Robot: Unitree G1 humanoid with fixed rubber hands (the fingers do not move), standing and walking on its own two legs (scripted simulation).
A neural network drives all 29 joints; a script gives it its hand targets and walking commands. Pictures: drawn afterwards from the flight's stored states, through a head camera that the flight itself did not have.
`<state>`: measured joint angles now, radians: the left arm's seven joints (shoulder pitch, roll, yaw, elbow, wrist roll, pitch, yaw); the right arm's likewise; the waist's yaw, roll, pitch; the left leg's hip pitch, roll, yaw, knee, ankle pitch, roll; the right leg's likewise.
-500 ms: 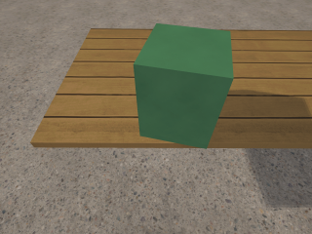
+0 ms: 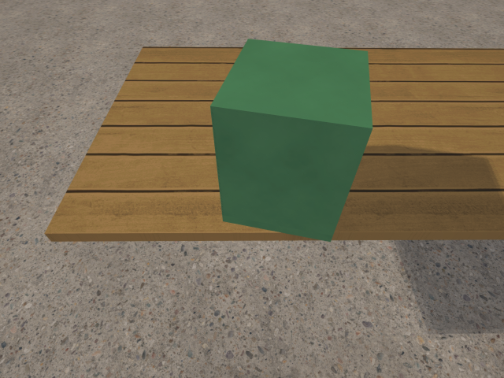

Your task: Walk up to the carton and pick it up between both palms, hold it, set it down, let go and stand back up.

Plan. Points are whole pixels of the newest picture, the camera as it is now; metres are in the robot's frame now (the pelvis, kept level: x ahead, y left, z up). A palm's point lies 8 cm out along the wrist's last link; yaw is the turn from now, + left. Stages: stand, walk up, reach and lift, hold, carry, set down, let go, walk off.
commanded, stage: stand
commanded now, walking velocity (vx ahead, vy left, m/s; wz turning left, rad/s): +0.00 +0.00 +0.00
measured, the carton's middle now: (290, 142) +0.46 -0.04 +0.13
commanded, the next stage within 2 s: none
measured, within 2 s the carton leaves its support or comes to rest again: neither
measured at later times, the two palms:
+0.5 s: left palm out of the picture +0.00 +0.24 -0.13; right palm out of the picture +0.00 -0.25 -0.13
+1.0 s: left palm out of the picture +0.00 +0.23 -0.13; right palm out of the picture +0.00 -0.25 -0.13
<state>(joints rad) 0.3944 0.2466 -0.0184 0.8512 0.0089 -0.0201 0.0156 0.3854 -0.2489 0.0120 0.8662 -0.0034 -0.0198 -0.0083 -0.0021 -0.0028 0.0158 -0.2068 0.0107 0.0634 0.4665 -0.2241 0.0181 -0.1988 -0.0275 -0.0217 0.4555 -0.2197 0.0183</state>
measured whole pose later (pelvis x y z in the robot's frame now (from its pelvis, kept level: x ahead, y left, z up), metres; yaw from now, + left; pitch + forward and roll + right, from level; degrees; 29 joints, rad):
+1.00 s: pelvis +0.01 -0.01 +0.00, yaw +0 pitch -1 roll +0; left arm 0.37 0.20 -0.02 0.99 0.00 -0.02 0.03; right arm 0.37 -0.21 0.01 0.99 0.00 -0.01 -0.03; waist 0.00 0.00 0.02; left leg -0.19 0.02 0.05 0.43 -0.22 0.00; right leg -0.18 -0.02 -0.03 0.42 -0.22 0.01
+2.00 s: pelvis +0.02 -0.01 +0.00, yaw +0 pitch -1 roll +0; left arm 0.35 0.18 -0.02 1.04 0.00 -0.02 0.04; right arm 0.36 -0.18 0.02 1.04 0.00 -0.02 -0.04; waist 0.00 0.00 0.02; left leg -0.17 0.02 0.05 0.41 -0.22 0.00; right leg -0.16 -0.01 -0.03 0.40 -0.22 0.00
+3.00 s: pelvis +0.02 +0.00 +0.00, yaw +0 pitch -1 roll +0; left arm 0.36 0.17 -0.02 1.06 0.00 -0.01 0.04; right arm 0.36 -0.18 0.02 1.05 0.00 -0.02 -0.04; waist 0.00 -0.01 0.02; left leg -0.17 0.01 0.06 0.40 -0.22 0.01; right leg -0.17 -0.03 -0.03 0.40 -0.22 0.02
